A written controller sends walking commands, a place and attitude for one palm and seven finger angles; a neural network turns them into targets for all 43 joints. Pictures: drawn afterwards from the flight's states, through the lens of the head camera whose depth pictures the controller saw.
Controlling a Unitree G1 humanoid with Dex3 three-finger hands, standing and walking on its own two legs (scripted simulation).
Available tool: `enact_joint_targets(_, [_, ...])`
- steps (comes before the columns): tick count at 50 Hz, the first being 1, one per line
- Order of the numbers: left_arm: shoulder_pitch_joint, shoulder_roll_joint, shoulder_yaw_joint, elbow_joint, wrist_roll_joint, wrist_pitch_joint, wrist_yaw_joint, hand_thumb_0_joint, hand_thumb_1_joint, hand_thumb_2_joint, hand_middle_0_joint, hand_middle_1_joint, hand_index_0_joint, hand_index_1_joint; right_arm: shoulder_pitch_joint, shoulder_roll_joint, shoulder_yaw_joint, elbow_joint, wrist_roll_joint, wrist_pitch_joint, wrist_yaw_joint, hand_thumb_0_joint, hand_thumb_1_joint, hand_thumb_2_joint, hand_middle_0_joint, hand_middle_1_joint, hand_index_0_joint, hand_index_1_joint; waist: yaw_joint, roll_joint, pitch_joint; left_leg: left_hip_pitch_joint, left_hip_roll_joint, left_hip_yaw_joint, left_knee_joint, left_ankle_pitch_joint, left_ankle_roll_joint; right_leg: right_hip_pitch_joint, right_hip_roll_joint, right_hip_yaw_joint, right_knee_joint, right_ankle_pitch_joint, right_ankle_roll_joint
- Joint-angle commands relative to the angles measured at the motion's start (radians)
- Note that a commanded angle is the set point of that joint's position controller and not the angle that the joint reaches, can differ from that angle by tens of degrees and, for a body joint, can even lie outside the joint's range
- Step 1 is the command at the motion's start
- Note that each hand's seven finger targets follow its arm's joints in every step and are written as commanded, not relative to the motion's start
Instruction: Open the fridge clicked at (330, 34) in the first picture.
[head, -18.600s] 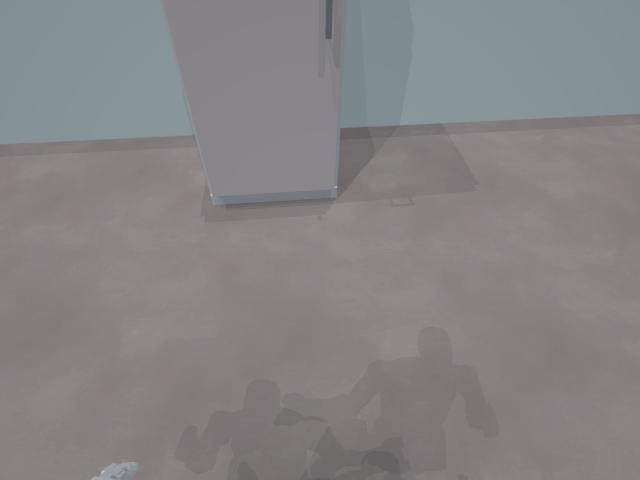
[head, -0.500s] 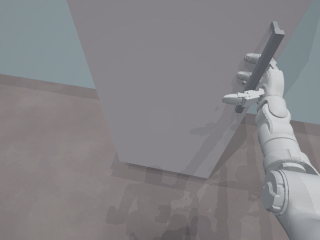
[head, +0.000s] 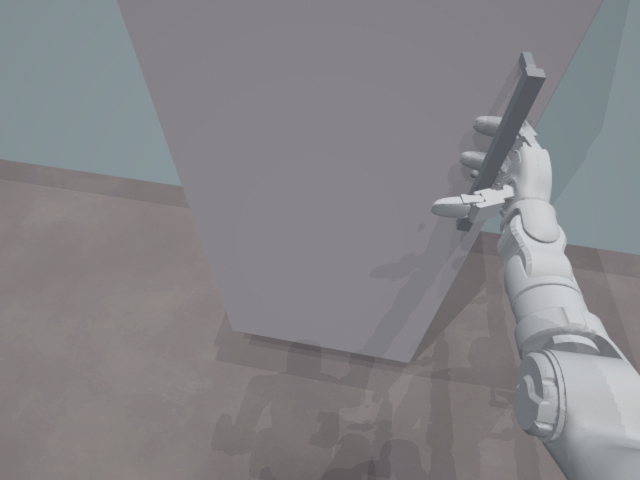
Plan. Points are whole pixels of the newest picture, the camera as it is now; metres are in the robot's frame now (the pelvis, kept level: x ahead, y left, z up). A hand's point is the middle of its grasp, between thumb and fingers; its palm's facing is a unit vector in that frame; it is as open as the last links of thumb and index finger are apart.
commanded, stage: slide the fingers in behind the handle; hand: right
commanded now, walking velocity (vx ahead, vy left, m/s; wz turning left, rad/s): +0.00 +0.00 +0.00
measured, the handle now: (490, 154) +0.53 -0.15 +0.14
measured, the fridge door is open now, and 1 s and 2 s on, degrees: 0 0 0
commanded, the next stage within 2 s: grip the handle and tug to test in 0.20 s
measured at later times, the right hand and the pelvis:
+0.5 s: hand (476, 176) +0.47 -0.12 +0.15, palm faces +0.05 +1.00 +0.01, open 13.1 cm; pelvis -0.01 -0.01 +0.00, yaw +0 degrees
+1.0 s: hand (478, 174) +0.47 -0.12 +0.15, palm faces +0.06 +1.00 +0.01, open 5.6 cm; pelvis -0.01 +0.00 +0.00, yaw +0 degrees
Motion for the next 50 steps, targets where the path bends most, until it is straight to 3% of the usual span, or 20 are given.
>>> enact_joint_targets(1, [0.063,0.144,0.053,-0.091,-0.005,-0.031,0.015,0.0,0.9,0.9,-0.2,-0.3,-0.2,-0.3,-0.506,-0.213,-0.045,-0.251,0.005,-0.067,-0.009,0.0,0.5,-0.3,0.3,1.2,0.3,1.2,0.003,0.019,-0.346,0.0,0.007,-0.064,-0.077,0.516,-0.049,0.327,0.037,0.062,-0.014,0.291,-0.035])
enact_joint_targets(4, [0.057,0.135,0.053,-0.094,-0.003,-0.039,0.01,0.0,0.9,0.9,-0.2,-0.3,-0.2,-0.3,-0.507,-0.153,0.005,-0.3,0.003,-0.092,-0.01,0.0,0.5,-0.3,0.3,1.2,0.3,1.2,0.009,-0.014,-0.355,-0.024,0.001,-0.054,-0.069,0.511,-0.043,0.371,0.03,0.066,-0.01,0.325,-0.03])
enact_joint_targets(6, [0.064,0.138,0.057,-0.087,-0.002,-0.043,0.008,0.0,0.9,0.9,-0.2,-0.3,-0.2,-0.3,-0.476,-0.156,0.0,-0.292,-0.002,-0.096,-0.015,0.0,0.5,-0.3,0.3,1.2,0.3,1.2,0.004,-0.013,-0.362,-0.043,-0.003,-0.048,-0.063,0.497,-0.039,0.391,0.024,0.074,-0.005,0.347,-0.027])
enact_joint_targets(8, [0.056,0.137,0.056,-0.087,-0.005,-0.044,0.004,0.0,0.9,0.9,-0.2,-0.3,-0.2,-0.3,-0.472,-0.101,0.042,-0.279,0.005,-0.081,-0.015,0.0,0.5,-0.3,0.3,1.2,0.3,1.2,0.016,-0.005,-0.324,-0.069,-0.006,-0.044,-0.074,0.466,-0.041,0.388,0.021,0.073,-0.011,0.323,-0.027])
enact_joint_targets(9, [0.062,0.139,0.058,-0.083,-0.005,-0.043,0.005,0.0,0.9,0.9,-0.2,-0.3,-0.2,-0.3,-0.469,-0.101,0.041,-0.259,0.004,-0.071,-0.014,0.0,0.5,-0.3,0.3,1.2,0.3,1.2,0.018,0.035,-0.311,-0.066,-0.007,-0.04,-0.076,0.452,-0.041,0.37,0.021,0.077,-0.014,0.305,-0.027])
enact_joint_targets(11, [0.06,0.144,0.057,-0.079,-0.006,-0.039,0.009,0.0,0.9,0.9,-0.2,-0.3,-0.2,-0.3,-0.489,-0.142,0.012,-0.24,0.003,-0.056,-0.024,0.0,0.5,-0.3,0.3,1.2,0.3,1.2,0.019,0.048,-0.293,-0.059,-0.001,-0.046,-0.085,0.426,-0.045,0.337,0.023,0.075,-0.025,0.262,-0.029])
enact_joint_targets(13, [0.056,0.143,0.055,-0.078,-0.005,-0.04,0.013,0.0,0.9,0.9,-0.2,-0.3,-0.2,-0.3,-0.5,-0.161,-0.012,-0.237,0.006,-0.05,-0.035,0.0,0.5,-0.3,0.3,1.2,0.3,1.2,0.009,0.04,-0.29,-0.055,0.0,-0.047,-0.088,0.404,-0.042,0.327,0.024,0.074,-0.029,0.24,-0.028])
enact_joint_targets(15, [0.062,0.141,0.054,-0.08,-0.002,-0.045,0.012,0.0,0.9,0.9,-0.2,-0.3,-0.2,-0.3,-0.52,-0.138,0.01,-0.245,-0.002,-0.06,-0.039,0.0,0.5,-0.3,0.3,1.2,0.3,1.2,0.019,0.036,-0.29,-0.065,-0.001,-0.046,-0.088,0.399,-0.042,0.34,0.025,0.075,-0.027,0.247,-0.031])
enact_joint_targets(19, [0.057,0.137,0.052,-0.075,-0.001,-0.053,0.01,0.0,0.9,0.9,-0.2,-0.3,-0.2,-0.3,-0.531,-0.128,0.023,-0.237,-0.005,-0.08,-0.037,0.0,0.313,-0.38,0.32,1.227,0.32,1.227,0.021,0.012,-0.3,-0.081,-0.001,-0.049,-0.087,0.379,-0.04,0.349,0.023,0.077,-0.024,0.233,-0.027])
enact_joint_targets(20, [0.068,0.144,0.052,-0.075,0.001,-0.053,0.012,0.0,0.9,0.9,-0.2,-0.3,-0.2,-0.3,-0.521,-0.172,-0.017,-0.223,-0.004,-0.086,-0.041,0.0,0.267,-0.4,0.325,1.233,0.325,1.233,0.01,0.041,-0.302,-0.064,-0.002,-0.05,-0.087,0.37,-0.039,0.329,0.024,0.079,-0.025,0.222,-0.028])
enact_joint_targets(24, [0.061,0.14,0.05,-0.07,0.0,-0.059,0.013,0.0,0.9,0.9,-0.2,-0.3,-0.2,-0.3,-0.572,-0.128,0.034,-0.195,-0.013,-0.091,-0.037,0.0,0.08,-0.48,0.345,1.26,0.345,1.26,0.036,0.006,-0.275,-0.11,0.001,-0.049,-0.091,0.326,-0.04,0.329,0.022,0.079,-0.026,0.182,-0.026])
enact_joint_targets(28, [0.072,0.145,0.052,-0.063,0.002,-0.065,0.014,0.0,0.9,0.9,-0.2,-0.3,-0.2,-0.3,-0.59,-0.167,0.004,-0.199,-0.011,-0.103,-0.041,0.0,-0.107,-0.56,0.365,1.287,0.365,1.287,0.03,0.01,-0.33,-0.087,0.0,-0.051,-0.083,0.347,-0.039,0.342,0.023,0.084,-0.022,0.205,-0.026])
enact_joint_targets(32, [0.077,0.145,0.052,-0.058,0.002,-0.07,0.012,0.0,0.9,0.9,-0.2,-0.3,-0.2,-0.3,-0.606,-0.135,0.034,-0.185,-0.01,-0.106,-0.034,0.0,-0.293,-0.64,0.385,1.313,0.385,1.313,0.045,0.004,-0.312,-0.114,-0.002,-0.048,-0.083,0.332,-0.041,0.344,0.02,0.087,-0.021,0.196,-0.026])
enact_joint_targets(33, [0.078,0.143,0.052,-0.058,0.002,-0.073,0.01,0.0,0.9,0.9,-0.2,-0.3,-0.2,-0.3,-0.595,-0.122,0.036,-0.177,-0.005,-0.104,-0.034,0.0,-0.34,-0.66,0.39,1.32,0.39,1.32,0.039,0.009,-0.305,-0.117,-0.004,-0.048,-0.087,0.326,-0.041,0.34,0.022,0.086,-0.019,0.189,-0.027])
enact_joint_targets(35, [0.085,0.149,0.054,-0.059,0.003,-0.074,0.011,0.0,0.9,0.9,-0.2,-0.3,-0.2,-0.3,-0.575,-0.167,0.005,-0.184,-0.006,-0.112,-0.032,0.0,-0.433,-0.7,0.4,1.333,0.4,1.333,0.029,0.031,-0.324,-0.085,-0.003,-0.053,-0.085,0.344,-0.041,0.325,0.024,0.083,-0.018,0.197,-0.029])
enact_joint_targets(37, [0.08,0.145,0.053,-0.059,0.002,-0.075,0.011,0.0,0.9,0.9,-0.2,-0.3,-0.2,-0.3,-0.597,-0.144,0.024,-0.204,-0.003,-0.111,-0.03,0.0,-0.527,-0.74,0.41,1.347,0.41,1.347,0.037,0.011,-0.331,-0.086,-0.001,-0.054,-0.085,0.36,-0.044,0.331,0.025,0.079,-0.017,0.201,-0.03])
enact_joint_targets(45, [0.084,0.147,0.052,-0.061,-0.003,-0.071,0.012,0.0,0.9,0.9,-0.2,-0.3,-0.2,-0.3,-0.569,-0.171,0.009,-0.187,-0.004,-0.104,-0.017,0.0,-0.9,-0.9,0.45,1.4,0.45,1.4,0.032,0.014,-0.305,-0.069,0.0,-0.06,-0.091,0.378,-0.045,0.308,0.029,0.072,-0.018,0.199,-0.033])
enact_joint_targets(46, [0.08,0.142,0.051,-0.061,-0.002,-0.074,0.011,0.0,0.9,0.9,-0.2,-0.3,-0.2,-0.3,-0.583,-0.139,0.034,-0.189,-0.002,-0.101,-0.014,0.0,-0.9,-0.9,0.45,1.4,0.45,1.4,0.04,0.012,-0.298,-0.081,-0.001,-0.057,-0.09,0.38,-0.046,0.312,0.029,0.074,-0.019,0.201,-0.033])
enact_joint_targets(48, [0.081,0.148,0.053,-0.06,-0.003,-0.073,0.011,0.0,0.9,0.9,-0.2,-0.3,-0.2,-0.3,-0.56,-0.183,-0.007,-0.182,0.002,-0.098,-0.016,0.0,-0.9,-0.9,0.45,1.4,0.45,1.4,0.028,0.014,-0.307,-0.068,0.002,-0.065,-0.093,0.383,-0.048,0.301,0.03,0.07,-0.017,0.195,-0.033])
enact_joint_targets(50, [0.082,0.148,0.052,-0.066,-0.003,-0.07,0.013,0.0,0.9,0.9,-0.2,-0.3,-0.2,-0.3,-0.571,-0.179,0.001,-0.189,0.004,-0.098,-0.014,0.0,-0.9,-0.9,0.45,1.4,0.45,1.4,0.034,0.026,-0.305,-0.053,0.003,-0.066,-0.095,0.395,-0.05,0.293,0.032,0.067,-0.018,0.197,-0.037])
